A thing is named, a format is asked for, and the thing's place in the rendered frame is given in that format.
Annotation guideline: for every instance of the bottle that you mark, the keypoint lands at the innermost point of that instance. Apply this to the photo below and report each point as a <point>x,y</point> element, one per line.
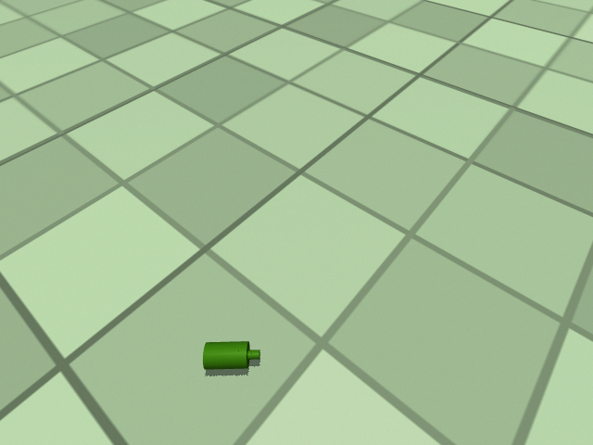
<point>228,355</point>

